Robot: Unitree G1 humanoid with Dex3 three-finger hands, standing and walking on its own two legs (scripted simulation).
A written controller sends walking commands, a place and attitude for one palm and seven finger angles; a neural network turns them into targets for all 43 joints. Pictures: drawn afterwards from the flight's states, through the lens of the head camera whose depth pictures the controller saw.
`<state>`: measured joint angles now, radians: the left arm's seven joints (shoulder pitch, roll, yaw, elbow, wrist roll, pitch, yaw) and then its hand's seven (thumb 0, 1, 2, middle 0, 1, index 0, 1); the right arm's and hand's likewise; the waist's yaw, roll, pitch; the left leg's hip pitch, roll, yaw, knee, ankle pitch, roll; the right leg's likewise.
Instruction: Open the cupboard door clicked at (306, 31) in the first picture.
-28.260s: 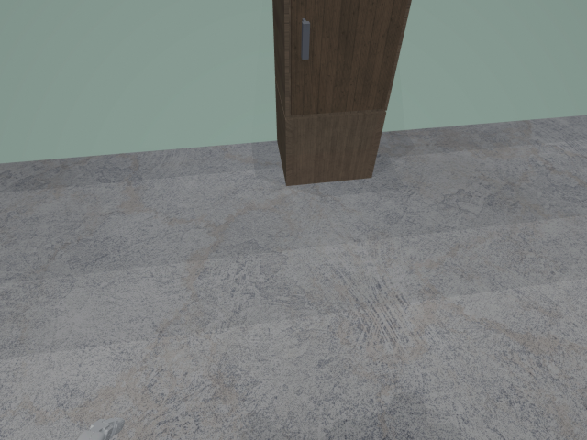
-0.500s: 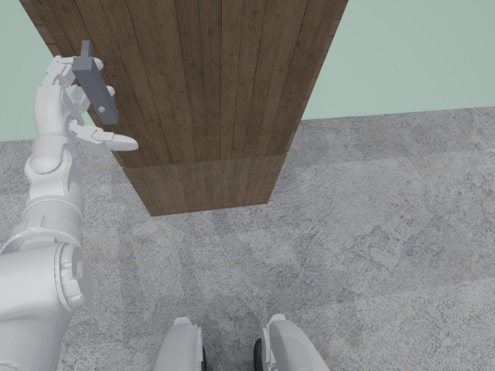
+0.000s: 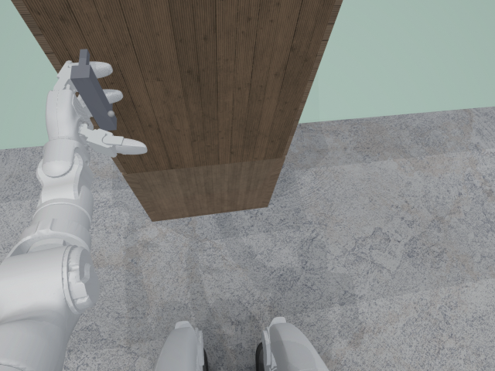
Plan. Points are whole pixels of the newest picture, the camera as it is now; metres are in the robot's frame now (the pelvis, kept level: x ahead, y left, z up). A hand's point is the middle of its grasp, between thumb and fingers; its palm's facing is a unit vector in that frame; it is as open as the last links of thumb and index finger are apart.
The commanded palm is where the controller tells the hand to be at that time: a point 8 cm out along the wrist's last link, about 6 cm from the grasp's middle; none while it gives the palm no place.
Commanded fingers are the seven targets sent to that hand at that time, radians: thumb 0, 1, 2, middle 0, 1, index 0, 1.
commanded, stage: close the thumb around the handle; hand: left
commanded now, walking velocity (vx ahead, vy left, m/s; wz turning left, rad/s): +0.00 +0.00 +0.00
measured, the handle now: (97, 91) +0.55 +0.21 +0.06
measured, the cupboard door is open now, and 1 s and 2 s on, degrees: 0 1 40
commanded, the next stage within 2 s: pull the door open along its arc in 0.72 s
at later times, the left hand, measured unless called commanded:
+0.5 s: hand (109, 117) +0.50 +0.18 +0.06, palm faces +0.08 -1.00 -0.01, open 7.9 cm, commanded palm +0.47 +0.23 +0.06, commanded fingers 0.00 0.90 0.90 -0.40 -1.35 -0.40 -1.35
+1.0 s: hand (110, 119) +0.49 +0.18 +0.06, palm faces +0.09 -1.00 +0.00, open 6.0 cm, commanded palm +0.45 +0.23 +0.06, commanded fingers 0.00 0.90 0.90 -0.40 -1.35 -0.40 -1.35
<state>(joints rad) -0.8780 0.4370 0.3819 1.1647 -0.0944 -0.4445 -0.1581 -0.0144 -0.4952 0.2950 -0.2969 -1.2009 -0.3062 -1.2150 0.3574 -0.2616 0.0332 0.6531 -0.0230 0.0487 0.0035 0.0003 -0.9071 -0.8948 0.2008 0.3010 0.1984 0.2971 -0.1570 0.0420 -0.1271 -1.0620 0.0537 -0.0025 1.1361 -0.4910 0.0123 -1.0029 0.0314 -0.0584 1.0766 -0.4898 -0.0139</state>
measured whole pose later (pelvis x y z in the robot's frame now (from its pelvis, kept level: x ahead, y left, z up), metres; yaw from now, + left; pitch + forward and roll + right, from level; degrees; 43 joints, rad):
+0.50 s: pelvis +0.00 +0.00 +0.00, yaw +0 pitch +23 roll -3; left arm -0.86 0.43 0.38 1.15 -0.09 -0.45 -0.15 0.00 0.37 0.67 -0.36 -1.29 -0.36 -1.29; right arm 0.36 -0.26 0.03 0.65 -0.02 0.05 0.00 0.00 -0.91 -0.89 0.20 0.30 0.20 0.30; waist -0.16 0.04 -0.13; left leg -1.05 0.05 0.00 1.13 -0.49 0.01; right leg -1.00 0.03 -0.05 1.07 -0.49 -0.01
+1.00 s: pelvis +0.00 +0.00 +0.00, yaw -1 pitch +23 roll -3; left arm -0.79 0.41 0.39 1.08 -0.11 -0.45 -0.14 0.01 0.70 0.77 -0.33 -1.35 -0.34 -1.35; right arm 0.37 -0.26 0.02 0.64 -0.02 0.06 0.01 0.00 -0.91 -0.89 0.20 0.30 0.20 0.30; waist -0.15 0.04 -0.13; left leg -1.03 0.06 0.02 1.12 -0.49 0.01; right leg -0.98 0.04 -0.04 1.06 -0.48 -0.01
